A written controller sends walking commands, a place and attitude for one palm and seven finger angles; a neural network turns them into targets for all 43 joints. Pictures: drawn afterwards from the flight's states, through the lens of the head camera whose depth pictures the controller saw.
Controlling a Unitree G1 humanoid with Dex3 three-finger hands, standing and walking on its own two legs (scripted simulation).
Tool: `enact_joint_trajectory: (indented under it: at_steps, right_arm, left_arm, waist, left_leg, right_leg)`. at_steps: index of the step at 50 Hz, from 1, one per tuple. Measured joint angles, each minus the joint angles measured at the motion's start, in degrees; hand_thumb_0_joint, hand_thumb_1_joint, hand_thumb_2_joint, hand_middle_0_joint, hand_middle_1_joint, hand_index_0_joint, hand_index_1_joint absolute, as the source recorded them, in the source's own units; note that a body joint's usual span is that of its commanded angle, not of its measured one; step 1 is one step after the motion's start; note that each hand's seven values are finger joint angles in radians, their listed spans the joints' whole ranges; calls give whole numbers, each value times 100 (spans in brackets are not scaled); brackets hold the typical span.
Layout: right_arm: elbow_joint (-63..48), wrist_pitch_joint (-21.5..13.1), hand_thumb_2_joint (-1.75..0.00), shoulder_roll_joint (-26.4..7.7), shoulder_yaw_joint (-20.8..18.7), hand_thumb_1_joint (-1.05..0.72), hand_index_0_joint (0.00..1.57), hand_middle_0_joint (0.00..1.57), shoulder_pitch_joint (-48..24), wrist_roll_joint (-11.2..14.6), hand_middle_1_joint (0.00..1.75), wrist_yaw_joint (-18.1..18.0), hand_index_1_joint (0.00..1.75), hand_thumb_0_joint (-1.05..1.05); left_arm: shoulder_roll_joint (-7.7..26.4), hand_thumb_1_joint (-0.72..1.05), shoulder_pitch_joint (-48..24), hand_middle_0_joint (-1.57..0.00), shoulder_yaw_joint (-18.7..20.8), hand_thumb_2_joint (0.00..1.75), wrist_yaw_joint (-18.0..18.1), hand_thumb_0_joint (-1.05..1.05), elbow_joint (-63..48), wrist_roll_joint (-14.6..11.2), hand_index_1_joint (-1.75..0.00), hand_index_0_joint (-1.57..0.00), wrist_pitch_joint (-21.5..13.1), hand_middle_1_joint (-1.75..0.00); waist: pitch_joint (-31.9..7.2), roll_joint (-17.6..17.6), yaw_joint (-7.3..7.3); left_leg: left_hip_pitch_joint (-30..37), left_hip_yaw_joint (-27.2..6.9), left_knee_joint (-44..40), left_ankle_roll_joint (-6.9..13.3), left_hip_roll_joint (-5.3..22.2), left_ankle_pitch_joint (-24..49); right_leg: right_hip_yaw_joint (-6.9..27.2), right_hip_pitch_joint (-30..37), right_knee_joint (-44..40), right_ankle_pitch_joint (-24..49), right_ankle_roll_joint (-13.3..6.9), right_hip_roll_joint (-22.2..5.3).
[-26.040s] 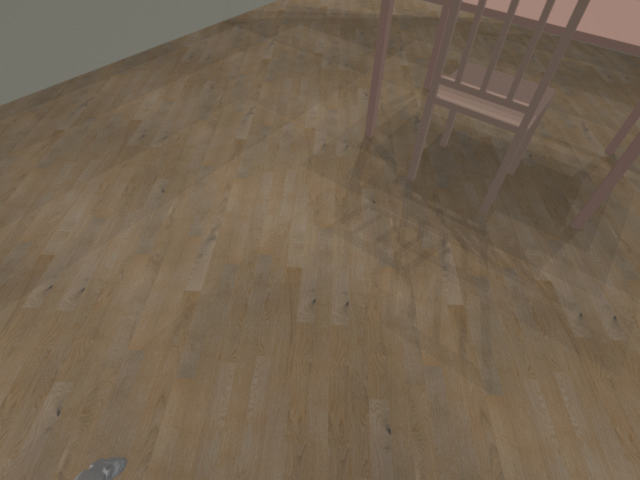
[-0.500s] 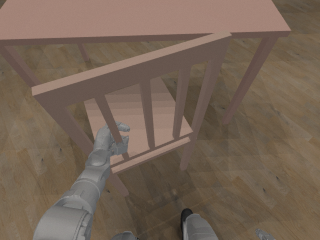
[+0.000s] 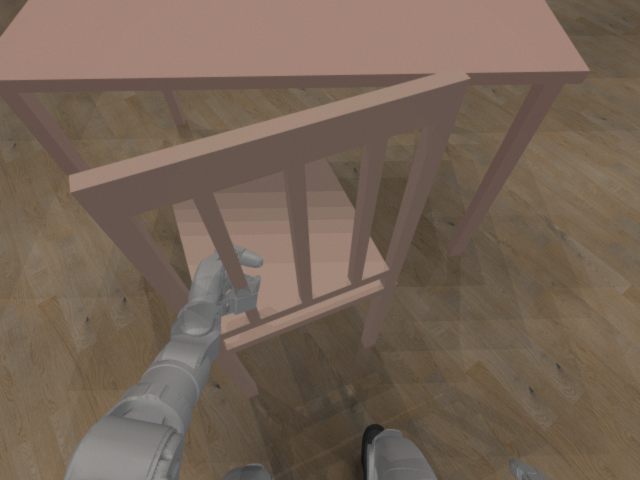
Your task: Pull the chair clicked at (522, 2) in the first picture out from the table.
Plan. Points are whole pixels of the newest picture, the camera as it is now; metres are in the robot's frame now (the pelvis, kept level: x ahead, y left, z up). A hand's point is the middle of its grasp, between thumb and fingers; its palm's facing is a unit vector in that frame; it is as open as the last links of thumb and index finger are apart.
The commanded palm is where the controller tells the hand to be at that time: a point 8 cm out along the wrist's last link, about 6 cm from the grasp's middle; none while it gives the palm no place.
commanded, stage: step backward, pulling the chair out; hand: left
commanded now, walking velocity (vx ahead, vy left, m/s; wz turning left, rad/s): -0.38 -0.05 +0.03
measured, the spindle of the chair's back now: (300, 247) +0.43 +0.04 -0.03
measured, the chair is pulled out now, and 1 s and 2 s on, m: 0.23 0.24 0.27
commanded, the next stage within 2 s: none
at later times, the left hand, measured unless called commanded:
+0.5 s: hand (249, 293) +0.36 +0.11 -0.06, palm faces -0.02 -0.98 -0.20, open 5.4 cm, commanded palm +0.37 +0.16 -0.05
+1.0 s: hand (247, 301) +0.35 +0.11 -0.06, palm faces -0.02 -0.98 -0.19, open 5.4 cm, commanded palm +0.35 +0.16 -0.05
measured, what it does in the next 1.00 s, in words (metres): stands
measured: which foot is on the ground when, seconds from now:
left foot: down 0.00-1.00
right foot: down 0.00-1.00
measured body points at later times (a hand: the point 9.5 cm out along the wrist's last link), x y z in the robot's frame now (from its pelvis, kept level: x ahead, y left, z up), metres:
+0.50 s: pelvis -0.01 +0.00 +0.00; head +0.08 -0.02 +0.44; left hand +0.36 +0.16 -0.04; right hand +0.07 -0.28 -0.13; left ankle -0.01 +0.15 -0.72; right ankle +0.13 -0.13 -0.72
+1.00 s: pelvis -0.02 +0.00 +0.00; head +0.06 -0.01 +0.44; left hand +0.35 +0.17 -0.04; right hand +0.05 -0.28 -0.12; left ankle -0.01 +0.15 -0.72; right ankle +0.10 -0.13 -0.72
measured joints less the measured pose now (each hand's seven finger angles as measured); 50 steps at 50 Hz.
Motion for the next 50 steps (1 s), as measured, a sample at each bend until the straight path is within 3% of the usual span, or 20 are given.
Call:
enact_joint_trajectory:
  at_steps: [10, 18, 23, 26, 34, 38, 45, 47, 50]
  right_arm:
    - [101, -40, -90, -2, 15, -90, 20, 20, -70, 32, 30, 30, 30, 1]
    - [49, -32, -90, 38, 12, -90, 20, 20, 62, 28, 30, 19, 30, 1]
    - [151, -18, -90, -58, -10, -90, 20, 20, -81, 60, 30, 53, 30, 1]
    - [162, -6, -90, -131, 9, -90, 20, 20, -127, 55, 30, 45, 30, 1]
    - [-14, -3, -90, 116, 24, -90, 20, 20, 101, -53, 30, 70, 30, 1]
    - [73, 0, -90, 219, 55, -90, 20, 20, -51, -44, 30, 121, 30, 1]
    - [171, -21, -90, -37, 37, -90, 20, 20, -299, 24, 30, 100, 30, 1]
    - [140, -4, -90, -119, 27, -90, 20, 20, -262, 18, 30, 83, 30, 1]
    - [20, 34, -90, -130, 5, -90, 20, 20, -120, 3, 30, 55, 30, 1]
  left_arm:
    - [4, 64, -37, -24, 106, 75, 43, 2, 117, -55, -145, -50, -35, -121]
    - [46, 64, 47, -25, 95, 76, 3, 2, 3, -54, -145, -50, -15, -121]
    - [5, 64, -88, -25, 147, 76, 45, 2, 97, -43, -145, -50, 2, -121]
    - [-20, 65, -184, -23, 114, 74, 71, 2, 144, -31, -145, -50, 60, -122]
    - [36, 65, -28, -22, 21, 73, -1, 2, 28, 0, -145, -50, 128, -122]
    - [108, 64, -111, -24, 128, 75, -16, 2, 91, -42, -145, -50, 92, -121]
    - [75, 64, -343, -23, 275, 76, 68, 3, 200, -90, -145, -50, 157, -120]
    - [55, 65, -318, -23, 235, 75, 80, 3, 151, -79, -145, -50, 196, -120]
    - [65, 65, -163, -22, 139, 73, 67, 3, 9, -74, -145, -50, 237, -121]
  waist:
    - [-56, 99, -64]
    - [-44, 87, -7]
    - [14, 146, -105]
    - [50, 95, -139]
    - [8, 44, 22]
    - [76, 139, -12]
    - [187, 174, -192]
    - [181, 140, -191]
    - [126, 51, -104]
  left_leg:
    - [-109, -53, 31, -29, 57, 6]
    - [-64, -32, 35, -70, 80, -20]
    - [-166, -158, 173, -10, 28, -210]
    - [-113, -148, 3, 34, -28, 168]
    - [24, -67, 32, -9, 98, -11]
    - [-71, -156, 113, -103, 200, -9]
    - [-249, -277, 153, -3, 36, -95]
    - [-196, -234, -38, 22, 8, 359]
    - [-107, -109, -156, 42, 7, 308]
  right_leg:
    - [-66, -39, -80, 42, -39, 48]
    - [-47, -70, 54, -41, -74, 69]
    - [-127, -22, -61, 32, -69, 39]
    - [-104, 46, -214, 150, -6, -3]
    - [-87, 267, 62, -259, -40, 111]
    - [-185, 217, 100, -281, -117, 195]
    - [-226, 165, -64, -82, -85, 84]
    - [-187, 191, -162, 0, -34, 59]
    - [-99, 168, -138, -198, -1, 53]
